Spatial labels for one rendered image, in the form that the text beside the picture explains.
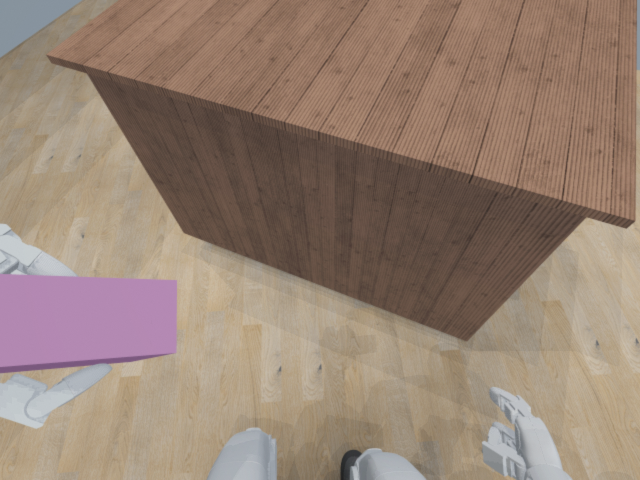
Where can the left robot hand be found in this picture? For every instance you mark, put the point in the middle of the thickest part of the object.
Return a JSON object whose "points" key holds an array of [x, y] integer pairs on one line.
{"points": [[23, 399]]}

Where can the sponge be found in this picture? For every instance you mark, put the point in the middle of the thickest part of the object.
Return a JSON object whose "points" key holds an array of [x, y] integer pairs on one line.
{"points": [[49, 322]]}

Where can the right robot shin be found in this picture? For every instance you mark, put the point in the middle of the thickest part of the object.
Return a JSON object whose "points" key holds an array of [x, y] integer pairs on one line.
{"points": [[367, 452]]}

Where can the table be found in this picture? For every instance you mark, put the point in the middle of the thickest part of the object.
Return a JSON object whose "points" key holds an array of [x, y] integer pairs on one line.
{"points": [[421, 156]]}

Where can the right robot thigh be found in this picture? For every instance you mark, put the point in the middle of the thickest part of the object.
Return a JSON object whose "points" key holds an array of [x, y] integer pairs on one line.
{"points": [[384, 466]]}

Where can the right robot hand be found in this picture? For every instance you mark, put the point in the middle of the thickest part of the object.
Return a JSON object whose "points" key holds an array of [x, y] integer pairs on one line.
{"points": [[513, 452]]}

